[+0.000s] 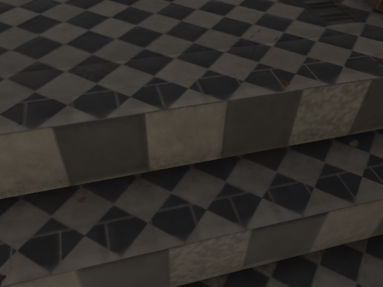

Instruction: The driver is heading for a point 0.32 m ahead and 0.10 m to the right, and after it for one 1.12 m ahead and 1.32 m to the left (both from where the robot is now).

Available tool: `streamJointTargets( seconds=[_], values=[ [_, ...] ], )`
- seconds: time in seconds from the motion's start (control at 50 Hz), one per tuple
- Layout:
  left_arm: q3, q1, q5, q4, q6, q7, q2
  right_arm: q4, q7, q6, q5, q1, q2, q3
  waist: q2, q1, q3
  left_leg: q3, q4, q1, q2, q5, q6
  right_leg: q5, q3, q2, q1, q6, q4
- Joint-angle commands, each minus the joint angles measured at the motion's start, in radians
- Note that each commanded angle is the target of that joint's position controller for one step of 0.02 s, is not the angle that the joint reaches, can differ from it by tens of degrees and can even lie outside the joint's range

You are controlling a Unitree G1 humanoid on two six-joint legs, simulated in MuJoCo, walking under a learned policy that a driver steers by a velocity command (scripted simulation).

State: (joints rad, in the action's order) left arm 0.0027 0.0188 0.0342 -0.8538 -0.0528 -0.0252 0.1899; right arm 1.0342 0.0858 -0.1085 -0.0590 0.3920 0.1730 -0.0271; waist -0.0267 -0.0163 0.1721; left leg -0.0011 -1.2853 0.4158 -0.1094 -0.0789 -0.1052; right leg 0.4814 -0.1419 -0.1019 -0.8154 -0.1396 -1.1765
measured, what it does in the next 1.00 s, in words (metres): climbs: left foot 0.21 m higher, then right foot 0.20 m higher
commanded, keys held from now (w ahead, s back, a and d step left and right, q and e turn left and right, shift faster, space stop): w+e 0.20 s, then w+q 0.80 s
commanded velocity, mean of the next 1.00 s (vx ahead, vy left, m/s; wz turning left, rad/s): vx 0.50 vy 0.00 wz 0.09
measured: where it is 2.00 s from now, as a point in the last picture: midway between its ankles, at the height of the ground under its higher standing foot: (207, 51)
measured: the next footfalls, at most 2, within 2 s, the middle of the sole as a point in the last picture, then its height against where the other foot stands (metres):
left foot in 0.34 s outside the picture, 0.21 m higher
right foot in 0.86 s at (287, 191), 0.20 m higher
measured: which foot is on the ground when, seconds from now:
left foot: up 0.00-0.32, down 0.34-0.88, up 0.90-1.00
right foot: down 0.00-0.38, up 0.40-0.84, down 0.86-1.00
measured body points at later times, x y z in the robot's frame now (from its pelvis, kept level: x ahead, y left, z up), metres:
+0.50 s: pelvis +0.23 +0.03 +0.23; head +0.22 +0.04 +0.68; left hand +0.39 +0.28 +0.10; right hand +0.23 -0.22 +0.10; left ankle +0.26 +0.13 -0.43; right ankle +0.15 -0.11 -0.31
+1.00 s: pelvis +0.50 -0.10 +0.41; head +0.49 -0.09 +0.86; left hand +0.71 +0.11 +0.32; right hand +0.49 -0.34 +0.26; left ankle +0.37 +0.05 -0.09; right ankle +0.59 -0.20 -0.22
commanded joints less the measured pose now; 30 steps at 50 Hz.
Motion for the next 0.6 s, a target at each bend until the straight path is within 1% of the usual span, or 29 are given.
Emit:
streamJointTargets(
  seconds=[0.02,0.04,0.06,0.08,0.1,0.12,0.16,0.18,0.2,0.22,0.24,0.26,0.28,0.3,0.32,0.34,0.36,0.38,0.4,0.42,0.44,0.46,0.48,0.5,0.52,0.54,0.56,0.58,0.6],
  values=[
    [-0.019,-0.256,0.050,-0.122,0.062,-0.025,0.059,-0.113,0.006,0.026,0.024,-0.090,-0.044,0.008,0.070,-0.074,-0.149,-0.396,-0.796,0.669,0.195,-0.108,-0.073,0.243,0.791,0.228,0.322,-0.059,0.747],
    [-0.025,-0.284,0.026,-0.167,0.085,-0.053,0.064,-0.158,0.025,0.029,0.030,-0.112,-0.033,0.010,0.066,-0.027,-0.202,-0.349,-0.836,0.735,0.186,-0.037,-0.105,0.077,0.723,0.234,0.303,-0.054,0.733],
    [-0.008,-0.265,0.064,-0.189,0.095,-0.068,0.048,-0.202,0.014,0.037,0.025,-0.124,-0.040,0.021,0.025,0.049,-0.157,-0.320,-0.821,0.775,0.190,-0.040,-0.119,-0.216,0.594,0.203,0.287,-0.074,0.700],
    [-0.010,-0.215,0.052,-0.176,0.105,-0.075,0.052,-0.223,0.012,0.042,0.016,-0.119,-0.022,0.025,0.017,0.108,-0.113,-0.255,-0.805,0.818,0.170,0.004,-0.112,-0.398,0.486,0.183,0.319,-0.058,0.683],
    [-0.021,-0.225,0.039,-0.157,0.103,-0.067,0.068,-0.234,0.019,0.044,0.015,-0.150,0.009,0.028,0.125,0.104,-0.049,-0.162,-0.987,0.888,0.165,0.182,-0.087,-0.498,0.437,0.194,0.403,-0.101,0.713],
    [-0.017,-0.248,0.036,-0.169,0.108,-0.061,0.046,-0.232,0.015,0.046,0.021,-0.154,0.027,0.026,0.112,0.112,-0.050,-0.139,-1.077,0.954,0.152,0.192,-0.071,-0.433,0.424,0.188,0.418,-0.075,0.729],
    [-0.006,-0.371,0.086,-0.216,0.100,-0.053,0.041,-0.252,0.014,0.054,0.023,-0.212,-0.025,0.062,0.099,0.082,-0.104,-0.108,-1.258,1.117,0.143,0.232,-0.097,-0.177,0.466,0.181,0.386,-0.074,0.778],
    [0.004,-0.417,0.133,-0.240,0.104,-0.069,0.065,-0.314,0.004,0.062,0.014,-0.297,0.000,0.066,-0.008,0.093,-0.090,-0.056,-1.031,1.010,0.102,0.066,-0.095,-0.124,0.430,0.142,0.301,-0.036,0.783],
    [-0.001,-0.410,0.122,-0.213,0.113,-0.077,0.083,-0.343,-0.002,0.064,0.043,-0.355,0.025,0.062,0.019,0.072,-0.110,-0.013,-0.908,0.907,0.076,0.053,-0.089,-0.168,0.384,0.116,0.195,-0.030,0.831],
    [-0.010,-0.357,0.102,-0.190,0.113,-0.085,0.118,-0.374,-0.009,0.072,0.056,-0.443,0.085,0.052,0.041,0.057,-0.107,0.003,-0.761,0.799,0.069,0.103,-0.061,-0.209,0.376,0.130,0.105,-0.066,0.908],
    [-0.016,-0.240,0.054,-0.130,0.104,-0.094,0.158,-0.390,-0.010,0.089,0.048,-0.457,0.090,0.057,0.081,0.103,-0.086,0.079,-0.616,0.546,0.086,0.192,-0.035,-0.304,0.351,0.148,-0.043,-0.111,1.022],
    [-0.008,-0.237,0.021,-0.124,0.100,-0.110,0.172,-0.383,0.005,0.115,0.043,-0.453,0.084,0.060,0.124,0.125,-0.077,0.112,-0.539,0.400,0.115,0.277,0.008,-0.604,0.359,0.212,-0.064,-0.177,1.053],
    [-0.021,-0.301,-0.007,-0.130,0.124,-0.118,0.230,-0.404,0.023,0.135,0.040,-0.466,0.070,0.060,0.181,0.131,-0.025,0.202,-0.445,0.330,0.172,0.395,0.057,-1.156,0.357,0.273,0.068,-0.224,1.024],
    [-0.039,-0.348,-0.013,-0.152,0.148,-0.122,0.295,-0.427,0.032,0.164,0.035,-0.442,0.102,0.053,0.206,0.156,0.013,0.205,-0.302,0.347,0.196,0.402,0.047,-1.743,0.358,0.337,0.294,-0.233,0.966],
    [-0.064,-0.346,-0.037,-0.131,0.176,-0.116,0.332,-0.437,0.028,0.174,0.021,-0.356,0.129,0.044,0.242,0.183,0.049,0.216,-0.086,0.393,0.224,0.446,0.059,-2.044,0.352,0.396,0.590,-0.236,0.898],
    [-0.086,-0.370,-0.038,-0.122,0.173,-0.125,0.359,-0.455,0.022,0.175,0.016,-0.327,0.165,0.036,0.287,0.167,0.087,0.230,0.074,0.431,0.275,0.531,0.041,-2.374,0.349,0.421,0.791,-0.279,0.809],
    [-0.080,-0.471,-0.087,-0.137,0.169,0.042,0.233,-0.287,-0.061,0.088,0.049,-0.154,0.050,0.046,-0.003,0.157,0.222,0.093,0.177,0.073,0.277,0.749,-0.033,-2.054,0.147,0.312,0.858,-0.054,0.587],
    [-0.075,-0.489,-0.066,-0.103,0.168,0.079,0.219,-0.196,-0.112,0.081,0.066,0.059,0.140,0.022,-0.113,0.199,0.195,-0.298,0.326,-0.065,0.145,0.773,-0.115,-1.731,0.138,0.232,0.639,0.000,0.332],
    [-0.071,-0.401,0.081,-0.183,0.095,-0.096,0.124,-0.198,-0.033,0.119,-0.022,0.247,0.259,0.003,-0.273,0.290,0.115,-0.902,0.740,-0.076,-0.033,0.625,-0.338,-0.656,0.306,-0.018,0.179,-0.048,-0.170],
    [-0.089,-0.273,0.010,-0.122,0.077,-0.128,0.126,-0.184,-0.008,0.102,-0.018,0.312,0.239,-0.007,-0.278,0.320,-0.098,-1.050,0.792,-0.030,0.007,1.007,-0.309,-0.607,0.508,-0.099,-0.188,-0.100,-0.620],
    [-0.076,-0.220,-0.014,-0.084,0.084,-0.107,0.086,-0.164,0.021,0.084,0.022,0.206,0.204,-0.006,-0.181,0.225,-0.197,-0.919,0.704,-0.030,-0.019,0.900,-0.274,-0.618,0.546,-0.097,-0.411,-0.138,-0.770],
    [-0.060,-0.214,0.001,-0.072,0.100,-0.082,0.078,-0.128,0.023,0.077,0.038,0.121,0.113,0.005,0.007,0.137,-0.143,-0.781,0.672,-0.070,-0.009,0.721,-0.254,-0.598,0.497,-0.049,-0.430,-0.142,-0.722],
    [-0.035,-0.174,0.025,-0.049,0.111,-0.062,0.059,-0.074,0.002,0.064,0.041,0.054,0.022,0.023,0.076,0.070,-0.085,-0.649,0.648,-0.076,0.031,0.654,-0.214,-0.557,0.444,0.015,-0.426,-0.135,-0.678],
    [-0.010,-0.136,0.043,-0.020,0.112,-0.045,0.044,-0.036,-0.015,0.056,0.035,-0.010,-0.051,0.043,0.041,0.024,-0.073,-0.600,0.670,-0.031,0.058,0.638,-0.178,-0.467,0.399,0.054,-0.437,-0.125,-0.740],
    [0.010,-0.149,0.047,-0.012,0.105,-0.033,0.015,-0.015,-0.029,0.052,0.029,-0.034,-0.075,0.049,-0.012,0.003,-0.091,-0.542,0.721,-0.017,0.079,0.628,-0.158,-0.382,0.372,0.061,-0.497,-0.108,-0.804],
    [0.028,-0.140,0.034,-0.009,0.106,-0.030,0.009,0.006,-0.034,0.043,0.023,-0.032,-0.072,0.048,-0.038,0.006,-0.118,-0.491,0.753,-0.014,0.079,0.558,-0.153,-0.307,0.332,0.061,-0.569,-0.092,-0.887],
    [0.043,-0.093,0.030,0.022,0.102,-0.029,0.013,0.037,-0.031,0.029,0.005,0.012,-0.053,0.053,0.028,0.000,-0.096,-0.447,0.764,-0.008,0.084,0.488,-0.129,-0.390,0.264,0.095,-0.566,-0.074,-0.786],
    [0.044,-0.045,0.019,0.047,0.104,-0.026,0.038,0.030,-0.028,0.012,-0.010,0.018,-0.018,0.045,0.040,0.016,-0.102,-0.395,0.806,0.053,0.105,0.441,-0.109,-0.419,0.208,0.128,-0.511,-0.061,-0.695],
    [0.035,0.023,0.015,0.087,0.100,-0.028,0.079,-0.018,-0.019,-0.005,-0.022,-0.067,0.034,0.028,0.057,0.012,-0.095,-0.331,0.858,0.210,0.113,0.385,-0.100,-0.421,0.143,0.166,-0.324,-0.032,-0.557]
  ],
)
Keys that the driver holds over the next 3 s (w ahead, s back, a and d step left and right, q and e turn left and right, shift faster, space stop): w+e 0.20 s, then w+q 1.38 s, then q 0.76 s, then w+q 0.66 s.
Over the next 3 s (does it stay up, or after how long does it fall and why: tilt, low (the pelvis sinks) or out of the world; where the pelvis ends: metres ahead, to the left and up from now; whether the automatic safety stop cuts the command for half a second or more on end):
stays up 1.06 0.10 0.72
